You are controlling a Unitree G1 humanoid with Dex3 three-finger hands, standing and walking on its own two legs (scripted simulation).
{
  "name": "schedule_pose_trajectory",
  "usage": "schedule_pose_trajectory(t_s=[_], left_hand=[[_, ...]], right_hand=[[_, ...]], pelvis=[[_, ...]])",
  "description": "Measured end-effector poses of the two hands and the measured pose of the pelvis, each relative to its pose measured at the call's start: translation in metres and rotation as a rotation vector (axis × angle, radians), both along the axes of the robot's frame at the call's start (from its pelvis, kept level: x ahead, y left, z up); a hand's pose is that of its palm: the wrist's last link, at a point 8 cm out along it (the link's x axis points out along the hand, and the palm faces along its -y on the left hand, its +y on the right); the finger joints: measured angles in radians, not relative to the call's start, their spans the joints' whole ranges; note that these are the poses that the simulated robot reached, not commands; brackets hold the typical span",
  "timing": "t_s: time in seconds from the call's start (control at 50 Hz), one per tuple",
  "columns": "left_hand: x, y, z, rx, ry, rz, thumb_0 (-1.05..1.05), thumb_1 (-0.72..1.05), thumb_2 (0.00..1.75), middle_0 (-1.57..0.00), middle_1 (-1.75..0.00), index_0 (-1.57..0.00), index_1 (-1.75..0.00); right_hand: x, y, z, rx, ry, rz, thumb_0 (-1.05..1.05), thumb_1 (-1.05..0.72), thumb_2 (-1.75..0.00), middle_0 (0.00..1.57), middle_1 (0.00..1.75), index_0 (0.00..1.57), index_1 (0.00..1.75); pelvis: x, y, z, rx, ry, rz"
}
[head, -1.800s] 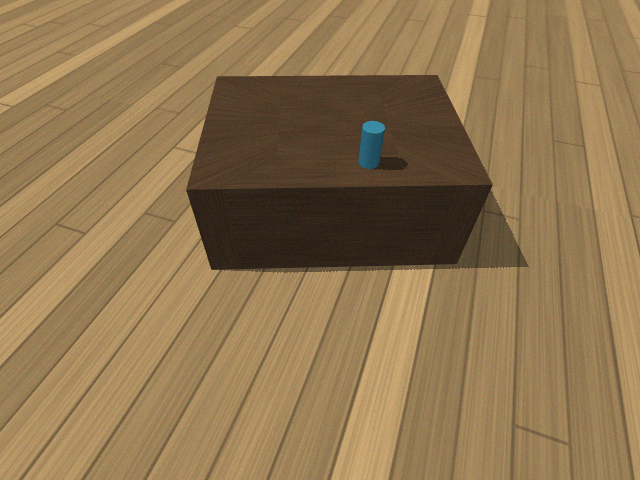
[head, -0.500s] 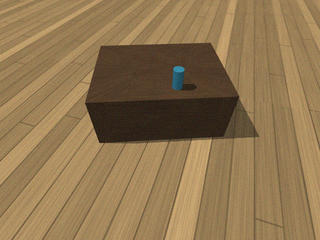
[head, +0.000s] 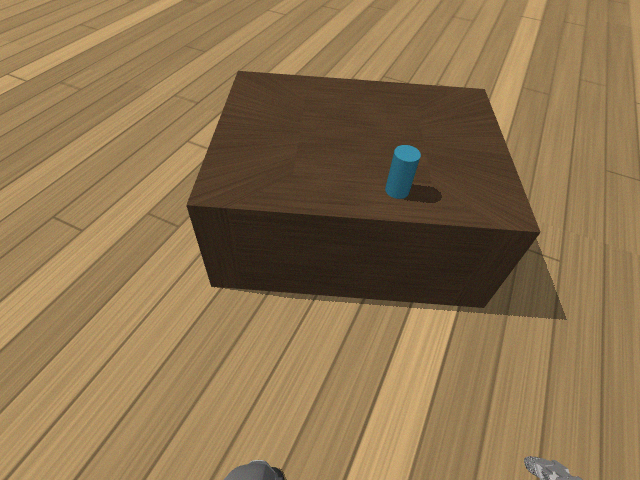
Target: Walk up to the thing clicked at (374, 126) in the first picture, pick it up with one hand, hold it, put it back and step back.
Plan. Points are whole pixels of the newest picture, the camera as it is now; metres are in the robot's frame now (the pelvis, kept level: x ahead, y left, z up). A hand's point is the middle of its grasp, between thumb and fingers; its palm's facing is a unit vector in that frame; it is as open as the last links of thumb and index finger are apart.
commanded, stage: walk up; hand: right
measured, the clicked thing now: (402, 172) +0.93 -0.21 -0.26
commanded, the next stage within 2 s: none
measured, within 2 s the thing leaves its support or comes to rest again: neither
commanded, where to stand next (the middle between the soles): +0.51 +0.00 m, yaw -2 degrees
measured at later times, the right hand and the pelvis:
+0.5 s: hand (546, 448) +0.21 -0.32 -0.15, palm faces +0.01 +0.94 -0.34, open 7.4 cm; pelvis +0.19 -0.04 +0.00, yaw -2 degrees
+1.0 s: hand (482, 290) +0.45 -0.27 -0.11, palm faces +0.00 +0.92 -0.39, open 7.4 cm; pelvis +0.35 +0.01 +0.01, yaw -1 degrees
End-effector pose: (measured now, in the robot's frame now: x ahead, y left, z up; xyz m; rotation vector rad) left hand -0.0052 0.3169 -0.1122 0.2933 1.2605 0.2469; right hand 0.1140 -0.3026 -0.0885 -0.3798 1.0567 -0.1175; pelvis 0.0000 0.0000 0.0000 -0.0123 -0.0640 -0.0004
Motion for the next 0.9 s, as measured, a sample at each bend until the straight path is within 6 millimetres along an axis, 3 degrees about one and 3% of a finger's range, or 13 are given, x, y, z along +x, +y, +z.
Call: schedule_pose_trajectory(t_s=[0.04,0.1,0.24,0.38,0.46,0.54,0.68,0.78,0.9], left_hand=[[0.022,0.001,-0.006,-0.012,0.002,-0.004,0.01,0.91,0.90,-0.20,-0.30,-0.20,-0.30],[0.059,0.000,-0.002,-0.029,-0.024,-0.045,0.01,0.91,0.90,-0.20,-0.30,-0.20,-0.30],[0.135,0.001,0.021,-0.028,-0.077,-0.125,0.00,0.91,0.90,-0.20,-0.30,-0.20,-0.30],[0.203,-0.006,0.040,0.032,-0.084,-0.150,0.00,0.91,0.90,-0.20,-0.30,-0.20,-0.30],[0.244,-0.018,0.042,0.090,-0.123,-0.154,0.00,0.91,0.90,-0.20,-0.30,-0.20,-0.30],[0.269,-0.034,0.050,0.095,-0.163,-0.130,0.00,0.91,0.90,-0.20,-0.30,-0.20,-0.30],[0.297,-0.045,0.056,0.069,-0.139,-0.108,0.00,0.90,0.90,-0.20,-0.30,-0.21,-0.30],[0.318,-0.032,0.043,0.046,-0.118,-0.086,0.00,0.90,0.90,-0.21,-0.30,-0.21,-0.30],[0.351,-0.001,0.008,0.022,-0.062,-0.075,0.00,0.90,0.90,-0.20,-0.30,-0.21,-0.30]], right_hand=[[0.023,0.007,0.004,-0.003,-0.060,0.005,0.01,-0.90,-0.90,0.20,0.30,0.20,0.30],[0.041,0.013,0.016,0.006,-0.106,-0.027,0.01,-0.90,-0.90,0.20,0.30,0.21,0.30],[0.053,0.003,0.028,-0.004,-0.080,-0.069,0.01,-0.90,-0.90,0.20,0.30,0.21,0.30],[0.056,-0.032,0.010,0.009,0.024,-0.135,0.01,-0.90,-0.90,0.20,0.30,0.21,0.30],[0.074,-0.055,-0.015,0.016,0.085,-0.148,0.01,-0.90,-0.90,0.20,0.30,0.21,0.30],[0.108,-0.060,-0.023,0.029,0.132,-0.132,0.01,-0.90,-0.90,0.20,0.30,0.20,0.30],[0.180,-0.052,-0.011,0.055,0.097,-0.087,0.01,-0.90,-0.90,0.20,0.30,0.20,0.30],[0.234,-0.040,-0.002,0.033,0.083,-0.048,0.01,-0.90,-0.90,0.20,0.30,0.20,0.30],[0.304,-0.019,0.005,-0.024,-0.016,-0.025,0.01,-0.90,-0.90,0.20,0.30,0.20,0.30]], pelvis=[[0.013,0.006,-0.002,0.003,-0.004,-0.002],[0.035,0.009,0.005,0.009,-0.007,-0.012],[0.084,0.007,0.020,0.021,-0.001,-0.038],[0.139,-0.012,0.018,0.033,0.014,-0.041],[0.175,-0.033,0.005,0.027,0.019,-0.040],[0.201,-0.042,0.008,0.024,0.012,-0.033],[0.246,-0.041,0.021,0.015,0.017,-0.021],[0.280,-0.031,0.018,-0.004,0.018,-0.008],[0.327,-0.005,-0.001,0.005,0.009,-0.012]])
